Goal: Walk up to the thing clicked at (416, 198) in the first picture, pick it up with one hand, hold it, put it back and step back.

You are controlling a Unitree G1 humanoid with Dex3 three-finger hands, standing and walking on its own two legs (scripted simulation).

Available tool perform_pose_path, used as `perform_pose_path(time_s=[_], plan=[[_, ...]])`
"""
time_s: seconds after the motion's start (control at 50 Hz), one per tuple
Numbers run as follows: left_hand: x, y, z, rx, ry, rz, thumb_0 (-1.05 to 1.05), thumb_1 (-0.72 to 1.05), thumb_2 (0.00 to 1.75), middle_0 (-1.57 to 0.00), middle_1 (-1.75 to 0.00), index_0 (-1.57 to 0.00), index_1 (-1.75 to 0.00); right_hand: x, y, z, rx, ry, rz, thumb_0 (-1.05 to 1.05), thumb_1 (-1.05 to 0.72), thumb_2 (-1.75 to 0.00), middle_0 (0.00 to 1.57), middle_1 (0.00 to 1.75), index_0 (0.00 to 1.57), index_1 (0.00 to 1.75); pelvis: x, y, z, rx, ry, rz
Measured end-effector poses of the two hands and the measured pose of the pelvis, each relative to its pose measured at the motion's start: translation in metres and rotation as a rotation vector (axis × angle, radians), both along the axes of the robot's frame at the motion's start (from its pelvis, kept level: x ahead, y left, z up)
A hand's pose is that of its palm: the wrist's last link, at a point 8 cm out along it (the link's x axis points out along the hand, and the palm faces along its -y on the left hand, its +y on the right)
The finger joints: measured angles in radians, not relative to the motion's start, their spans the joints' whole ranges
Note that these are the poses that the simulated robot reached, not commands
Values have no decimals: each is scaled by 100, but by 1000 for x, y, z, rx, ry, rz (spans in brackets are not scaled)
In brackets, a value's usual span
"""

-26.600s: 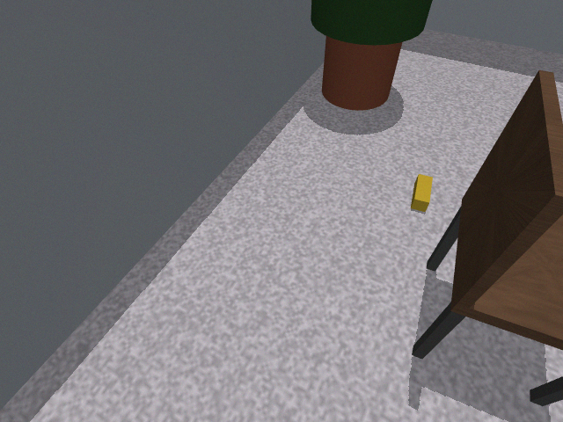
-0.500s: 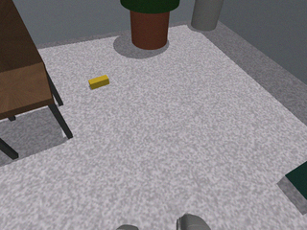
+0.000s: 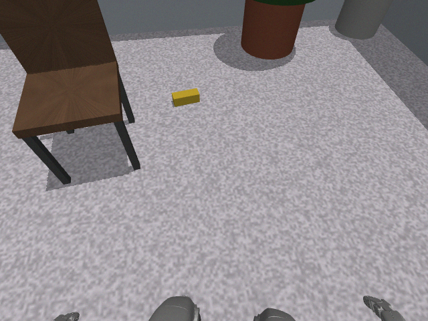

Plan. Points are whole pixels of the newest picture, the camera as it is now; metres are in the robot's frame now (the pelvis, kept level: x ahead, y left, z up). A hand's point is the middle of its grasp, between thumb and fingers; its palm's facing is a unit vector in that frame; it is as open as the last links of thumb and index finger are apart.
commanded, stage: walk up
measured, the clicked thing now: (185, 97) +1.45 +0.30 -0.71
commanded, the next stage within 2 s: stand in 1.14 s
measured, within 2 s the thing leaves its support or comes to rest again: neither
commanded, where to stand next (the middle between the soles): +0.07 -0.05 m, yaw +2 degrees
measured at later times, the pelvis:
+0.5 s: pelvis +0.00 -0.01 +0.01, yaw +4 degrees
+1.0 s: pelvis +0.02 -0.03 +0.03, yaw +5 degrees
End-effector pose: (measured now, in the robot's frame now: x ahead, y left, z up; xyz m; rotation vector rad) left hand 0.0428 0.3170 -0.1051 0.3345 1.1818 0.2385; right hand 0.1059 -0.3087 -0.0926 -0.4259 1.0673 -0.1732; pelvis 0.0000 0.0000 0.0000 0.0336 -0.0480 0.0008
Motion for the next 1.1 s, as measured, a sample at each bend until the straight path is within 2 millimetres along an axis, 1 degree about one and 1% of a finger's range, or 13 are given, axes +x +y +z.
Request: perform_pose_path(time_s=[0.04, 0.1, 0.2, 0.28, 0.34, 0.4, 0.5, 0.6, 0.76, 0.86, 0.98, 1.1], plan=[[2, -1, -8, -22, 9, 20, 1, 90, 90, -20, -30, -21, -30, 1, 6, 3, -7, -3, 13, 0, -90, -90, 21, 30, 20, 30, 0, 3, 0, -15, -2, 11], [4, -5, -13, -52, 17, 23, 1, 91, 90, -20, -30, -21, -30, 1, 10, 9, -17, -3, 13, 0, -90, -90, 21, 30, 20, 30, -1, 4, 2, -33, 3, 22], [0, -10, -17, -63, 31, 19, 1, 91, 90, -20, -30, -21, -30, 4, 7, 11, -18, -14, 18, 0, -90, -90, 21, 30, 21, 30, -6, 0, 2, -43, 19, 29], [-15, -16, -14, -40, 45, 31, 1, 91, 90, -20, -30, -21, -30, 6, -1, 4, -1, -6, 8, 0, -90, -90, 21, 30, 21, 30, -11, -7, 1, -75, 9, 42], [-26, -17, -7, -26, 60, 35, 1, 91, 90, -20, -30, -21, -30, 4, -1, 1, 26, 15, 0, 1, -90, -90, 21, 30, 20, 30, -10, -10, 5, -57, 9, 46], [-29, -16, -3, -18, 73, 49, 1, 90, 90, -20, -30, -21, -30, 0, -1, -3, 42, 32, -3, 1, -90, -90, 21, 30, 20, 30, -7, -9, 6, -51, 6, 52], [-21, -17, 6, -11, 59, 60, 1, 90, 90, -20, -30, -21, -30, -6, 2, -7, 70, 89, -4, 1, -90, -90, 21, 30, 20, 30, -2, -15, 13, -54, 13, 59], [-7, -22, 10, -11, 53, 63, 1, 90, 90, -20, -30, -21, -30, -5, 2, -7, 87, 129, 0, 1, -90, -90, 21, 30, 20, 30, 4, -21, 18, -51, 22, 71], [22, -34, 15, -23, 5, 65, 1, 90, 90, -20, -30, -21, -30, 12, -6, -3, 77, 123, -11, 1, -90, -90, 21, 30, 20, 30, 13, -26, 23, -48, 14, 83], [35, -37, 16, -31, -17, 60, 1, 90, 90, -20, -30, -21, -30, 24, -9, 3, 68, 104, -9, 1, -90, -90, 21, 30, 20, 30, 15, -27, 25, -48, 11, 87], [40, -38, 16, -40, -21, 65, 1, 90, 90, -20, -30, -21, -30, 30, -9, 8, 61, 100, -2, 0, -90, -90, 21, 30, 20, 30, 16, -28, 27, -48, 12, 91], [33, -36, 15, -40, 6, 78, 1, 90, 90, -20, -30, -21, -30, 29, -7, 8, 60, 116, 2, 0, -90, -90, 21, 30, 20, 30, 17, -27, 28, -47, 18, 96]])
